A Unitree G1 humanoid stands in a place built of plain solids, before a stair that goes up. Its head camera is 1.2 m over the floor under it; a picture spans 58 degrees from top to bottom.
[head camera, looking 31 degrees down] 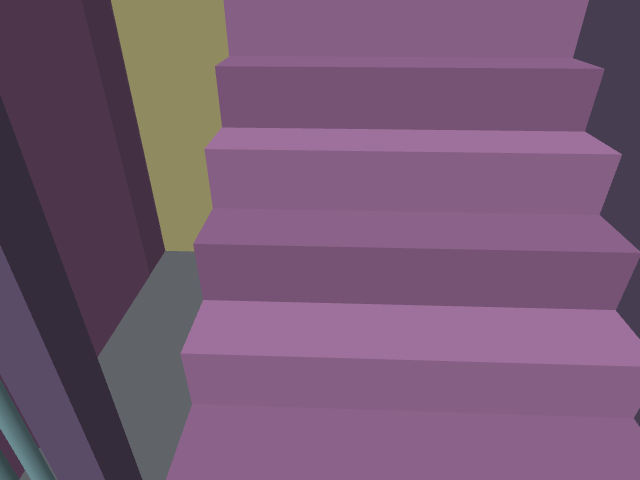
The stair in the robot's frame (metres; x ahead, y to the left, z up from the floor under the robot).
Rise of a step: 0.19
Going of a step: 0.22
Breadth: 1.20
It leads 2 degrees to the right of straight ahead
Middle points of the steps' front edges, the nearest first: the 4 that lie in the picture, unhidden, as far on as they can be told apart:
0.77 -0.24 0.39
0.99 -0.25 0.58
1.20 -0.26 0.78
1.42 -0.27 0.97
